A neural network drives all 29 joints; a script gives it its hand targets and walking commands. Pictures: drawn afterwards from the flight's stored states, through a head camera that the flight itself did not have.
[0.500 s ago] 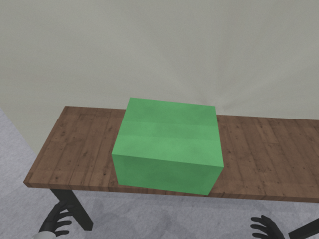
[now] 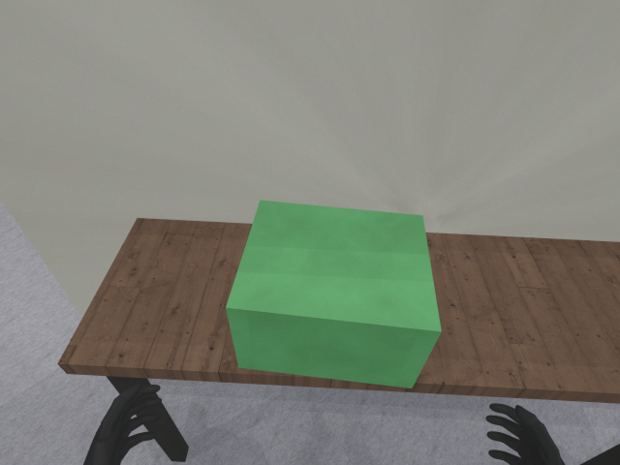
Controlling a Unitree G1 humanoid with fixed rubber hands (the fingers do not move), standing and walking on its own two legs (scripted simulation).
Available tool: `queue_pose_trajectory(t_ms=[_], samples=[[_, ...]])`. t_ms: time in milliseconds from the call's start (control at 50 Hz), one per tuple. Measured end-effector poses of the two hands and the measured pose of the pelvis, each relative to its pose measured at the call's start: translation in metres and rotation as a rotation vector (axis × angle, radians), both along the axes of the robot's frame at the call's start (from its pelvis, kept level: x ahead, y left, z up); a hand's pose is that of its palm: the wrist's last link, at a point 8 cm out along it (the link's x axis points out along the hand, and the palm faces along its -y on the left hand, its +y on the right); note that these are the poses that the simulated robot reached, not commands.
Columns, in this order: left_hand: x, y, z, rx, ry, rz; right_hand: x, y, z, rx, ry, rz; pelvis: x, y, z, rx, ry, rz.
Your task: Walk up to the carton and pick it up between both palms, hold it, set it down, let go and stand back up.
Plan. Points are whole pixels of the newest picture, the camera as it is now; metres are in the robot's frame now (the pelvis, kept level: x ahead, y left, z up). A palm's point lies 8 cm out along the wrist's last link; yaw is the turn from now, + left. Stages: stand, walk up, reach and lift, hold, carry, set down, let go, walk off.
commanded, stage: reach and lift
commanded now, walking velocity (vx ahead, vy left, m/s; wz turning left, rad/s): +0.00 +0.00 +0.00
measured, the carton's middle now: (332, 290) +0.43 +0.00 -0.04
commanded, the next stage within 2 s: none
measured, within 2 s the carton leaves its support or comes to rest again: neither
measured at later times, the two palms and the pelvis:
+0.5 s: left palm (108, 437) +0.16 +0.25 +0.01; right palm (522, 436) +0.20 -0.22 +0.02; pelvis +0.01 -0.01 +0.00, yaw +1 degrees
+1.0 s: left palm (121, 330) +0.27 +0.26 +0.06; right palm (525, 365) +0.27 -0.23 +0.05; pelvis +0.01 -0.01 +0.00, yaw +1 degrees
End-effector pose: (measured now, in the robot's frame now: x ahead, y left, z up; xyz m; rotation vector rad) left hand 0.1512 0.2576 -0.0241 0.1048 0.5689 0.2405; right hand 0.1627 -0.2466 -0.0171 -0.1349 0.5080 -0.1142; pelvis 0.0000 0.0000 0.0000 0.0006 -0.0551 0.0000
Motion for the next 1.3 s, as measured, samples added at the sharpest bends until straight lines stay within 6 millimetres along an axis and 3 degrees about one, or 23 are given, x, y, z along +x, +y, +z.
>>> queue_pose_trajectory(t_ms=[180,460,600,920,1300], samples=[[0.009,-0.005,0.010,-0.020,-0.110,-0.019,0.014,0.005,0.016,0.022,-0.095,0.002,0.005,-0.002,0.000,-0.001,-0.002,0.010],[0.012,-0.006,0.031,-0.030,-0.265,-0.041,0.034,0.030,0.033,0.095,-0.213,0.009,0.014,-0.006,-0.001,-0.003,-0.013,0.021],[0.019,-0.007,0.036,-0.046,-0.287,-0.048,0.051,0.029,0.037,0.103,-0.237,0.005,0.012,-0.009,-0.002,-0.004,-0.011,0.032],[0.099,0.002,0.079,-0.049,-0.354,-0.070,0.096,0.017,0.062,0.123,-0.277,-0.005,0.010,-0.014,-0.001,0.001,-0.004,0.018],[0.169,0.006,0.106,-0.076,-0.351,-0.082,0.163,0.019,0.092,0.111,-0.308,0.019,0.013,-0.006,-0.001,-0.005,0.046,0.007]])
